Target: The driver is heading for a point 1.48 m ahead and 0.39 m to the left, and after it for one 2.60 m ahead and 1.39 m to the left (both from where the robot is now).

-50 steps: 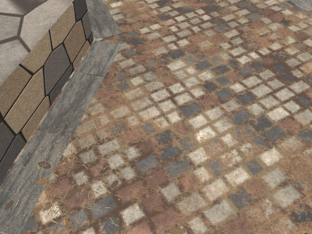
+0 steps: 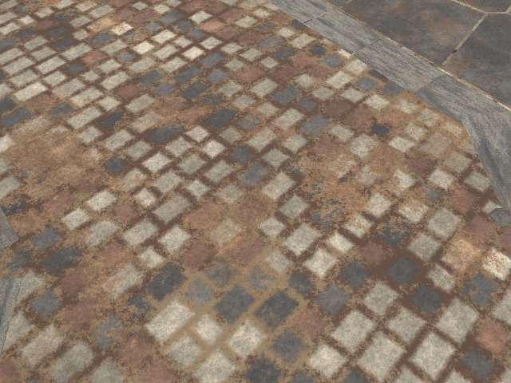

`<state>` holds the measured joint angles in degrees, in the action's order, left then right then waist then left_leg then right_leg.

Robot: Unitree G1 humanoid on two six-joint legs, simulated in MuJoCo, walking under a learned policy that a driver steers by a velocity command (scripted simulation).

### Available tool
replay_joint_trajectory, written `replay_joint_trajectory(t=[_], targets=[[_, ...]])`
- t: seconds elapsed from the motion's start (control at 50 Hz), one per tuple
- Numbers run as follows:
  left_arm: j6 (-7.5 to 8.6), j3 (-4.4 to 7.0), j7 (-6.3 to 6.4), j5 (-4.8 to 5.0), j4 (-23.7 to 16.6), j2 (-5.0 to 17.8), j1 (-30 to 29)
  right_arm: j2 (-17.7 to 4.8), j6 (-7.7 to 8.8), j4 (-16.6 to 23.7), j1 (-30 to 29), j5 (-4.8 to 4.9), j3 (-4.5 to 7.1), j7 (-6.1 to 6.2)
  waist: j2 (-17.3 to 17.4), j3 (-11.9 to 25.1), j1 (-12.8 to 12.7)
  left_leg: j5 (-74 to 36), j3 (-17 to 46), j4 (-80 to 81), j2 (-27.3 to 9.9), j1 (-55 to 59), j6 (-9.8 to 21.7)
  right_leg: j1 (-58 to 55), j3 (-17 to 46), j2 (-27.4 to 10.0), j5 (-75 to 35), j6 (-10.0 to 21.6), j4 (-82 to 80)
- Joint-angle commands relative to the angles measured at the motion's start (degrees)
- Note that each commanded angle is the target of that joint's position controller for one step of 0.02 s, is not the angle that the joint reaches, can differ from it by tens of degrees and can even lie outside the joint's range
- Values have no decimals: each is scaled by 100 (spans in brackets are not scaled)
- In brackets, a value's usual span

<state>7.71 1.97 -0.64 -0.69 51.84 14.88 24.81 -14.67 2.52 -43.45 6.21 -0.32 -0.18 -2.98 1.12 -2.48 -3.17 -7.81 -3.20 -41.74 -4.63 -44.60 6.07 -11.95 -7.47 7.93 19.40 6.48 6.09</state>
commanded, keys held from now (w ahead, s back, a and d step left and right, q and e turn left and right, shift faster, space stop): w+q+shift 0.40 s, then w+shift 0.48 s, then w+e+shift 0.12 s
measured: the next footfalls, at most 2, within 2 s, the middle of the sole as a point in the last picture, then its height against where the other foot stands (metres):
left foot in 0.10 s outside the picture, level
right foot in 0.54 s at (274, 271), level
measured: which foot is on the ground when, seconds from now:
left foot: up 0.00-0.08, down 0.10-0.52, up 0.54-0.94, down 0.96-1.00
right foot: down 0.00-0.12, up 0.14-0.52, down 0.54-0.96, up 0.98-1.00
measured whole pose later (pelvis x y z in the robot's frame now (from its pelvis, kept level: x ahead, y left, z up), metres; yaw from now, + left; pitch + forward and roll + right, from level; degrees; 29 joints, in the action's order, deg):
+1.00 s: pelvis +0.95 +0.27 -0.02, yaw +29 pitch +3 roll -1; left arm 4.8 1.3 -0.3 0.0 54.9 14.3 32.0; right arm -14.6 4.8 -37.4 -2.5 -4.0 -1.1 -1.5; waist 0.3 -1.3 -5.6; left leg 8.2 -3.8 -37.5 0.6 -32.2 5.7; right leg -1.6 0.2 -0.6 25.2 2.9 45.8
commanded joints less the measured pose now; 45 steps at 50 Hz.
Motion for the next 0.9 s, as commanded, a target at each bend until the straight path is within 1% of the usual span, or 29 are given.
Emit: replay_joint_trajectory(t=[0.02,0.06,0.08,0.1,0.12,0.14,0.16,0.18,0.2,0.24,0.28,0.32,0.4,0.46,0.48,0.5,0.52,0.54,0.56,0.58,0.6,0.62,0.64,0.68,0.72,0.76,0.82,0.86,0.9], targets=[[50,146,197,-18,-207,936,38,-366,110,302,-385,-20,73,-70,-641,-9,214,-387,-712,644,666,1461,212,513,-376,-1491,-7256,-588,208],[-152,232,350,-130,-304,1214,-245,-765,50,-23,695,-17,223,-7,-935,592,878,470,-799,564,1125,2407,315,102,-439,-1727,-8820,-680,1631],[-276,283,393,-201,-418,1339,-573,-1032,23,-346,1812,0,356,38,-967,1037,1450,918,-686,467,1251,3382,457,328,-418,-1801,-9034,-660,3031],[-370,338,408,-231,-563,1472,-1076,-1247,-9,-697,3114,-16,513,112,-805,1332,2157,1353,-153,775,1018,4576,764,1165,-367,-1760,-8236,-585,5070],[-320,230,277,-262,-603,992,-1366,-1373,-73,-830,3283,33,625,211,15,1012,2042,1849,490,622,624,5273,940,2660,-285,-912,-3098,-458,7241],[-191,-10,136,-118,-1173,105,-892,-1779,-135,-683,2578,-132,707,236,1674,1125,865,1702,3358,886,-475,6613,2046,5590,431,-154,1114,-826,9213],[-30,-113,116,-90,-1443,353,-1047,-1628,-148,-463,2275,-103,731,242,866,1646,1011,3229,5069,2378,-989,6875,2385,6362,1352,-392,752,-673,9121],[73,-108,81,-131,-1440,635,-1386,-1216,-132,-435,2079,-102,673,282,-215,874,879,3717,4802,2924,-910,5928,1987,6277,1473,-780,94,-552,8329],[71,-97,66,-168,-1413,669,-1486,-978,-116,-496,1864,-83,615,267,-735,285,548,3271,4153,3047,-616,4857,1607,5840,1335,-1006,-138,-539,7664],[-173,-167,40,-366,-1473,606,-1420,-869,41,-470,1709,-17,536,318,-705,-116,141,2382,3387,3103,-127,3575,1450,5266,1261,-1265,-42,-763,7025],[-374,-234,-2,-394,-1650,532,-1675,-960,187,-403,1632,31,531,282,-501,-320,58,2039,2742,3317,312,2563,1341,4771,973,-1421,-51,-934,6016],[-381,-305,-67,-316,-2003,463,-2466,-1053,250,-390,1754,33,574,284,-254,-558,304,1088,2488,3476,547,2133,1232,4542,682,-1386,-938,-1042,4858],[-333,-368,-74,-145,-2285,334,-3184,-1179,220,-474,2281,108,683,214,138,-180,920,-778,2448,3143,601,3104,772,4113,532,-978,-2520,-908,3175],[-272,-315,-27,-155,-2290,450,-3089,-1179,244,-533,2293,87,687,286,175,126,898,-2087,2306,2655,411,4013,529,3498,499,-765,-2645,-640,2289],[-254,-232,22,-165,-2182,617,-2717,-1289,273,-555,2290,62,702,314,270,436,733,-2905,2344,2166,307,4311,421,2994,509,-615,-2422,-545,2246],[-225,-92,87,-132,-1962,910,-1922,-1484,296,-543,2152,-15,734,316,342,923,297,-3412,2326,1274,221,4503,319,2251,583,-538,-1957,-430,2316],[-218,40,179,-97,-1633,1134,-737,-1602,312,-479,1753,-76,756,309,340,1393,-455,-3128,2158,-8,329,4133,232,1145,648,-774,-1659,-329,2316],[-223,196,299,-183,-1359,1458,519,-1168,364,-342,1509,-153,648,322,27,2010,-972,-1719,1864,-1816,530,3206,216,-162,1464,-1572,-99,-188,2712],[-213,345,233,-386,-1227,1993,409,-210,352,-143,2595,191,397,276,-2329,2777,-87,3393,1237,-3945,1427,1208,-103,-1626,4998,-3385,789,757,1803],[-272,357,122,-245,-1307,1537,34,-664,315,-239,2241,21,356,329,-1584,2470,-203,3142,1203,-4231,1028,455,49,-1247,5886,-3151,1785,828,1231],[-256,261,82,-199,-1305,1001,-471,-826,285,-165,1464,-56,392,307,-792,1390,-184,2500,1155,-3946,695,274,35,-275,4759,-2830,1560,684,1092],[-248,219,47,-225,-1172,751,-593,-810,272,-46,1010,-129,363,250,-149,853,-127,2301,1069,-3679,567,355,22,495,4028,-2585,803,611,1020],[-226,179,52,-241,-986,625,-438,-708,243,93,638,-188,341,182,-26,517,-82,2352,1086,-3469,474,385,33,967,3418,-2328,127,491,953],[-148,94,36,-185,-612,368,-131,-428,141,276,613,-222,240,88,-471,301,211,2611,1144,-3192,379,398,-10,1449,2889,-2154,-481,446,747],[-60,107,20,-57,-442,462,-34,-325,77,492,339,-259,161,43,-526,30,384,2647,1138,-2672,261,70,-79,1686,2471,-2131,-663,405,387],[-12,133,17,-28,-406,650,-90,-399,98,840,-309,-296,86,-22,-546,-294,411,1991,869,-1742,176,34,-160,2094,1830,-1982,-1212,381,-50],[23,164,-35,65,-342,827,-41,-277,158,1042,-937,-202,-59,-178,-434,-442,332,582,45,80,214,1607,-108,2906,983,-1689,-2127,232,-785],[31,158,-74,110,-161,909,333,-346,149,1005,-1152,-186,-51,-151,-246,-483,211,313,-271,387,394,1832,22,2264,681,-1704,-3589,207,-793],[-5,202,-27,68,-64,1222,449,-534,172,975,-948,-244,13,-45,-594,-113,425,780,-285,631,640,2338,166,1499,619,-1892,-6012,116,124]])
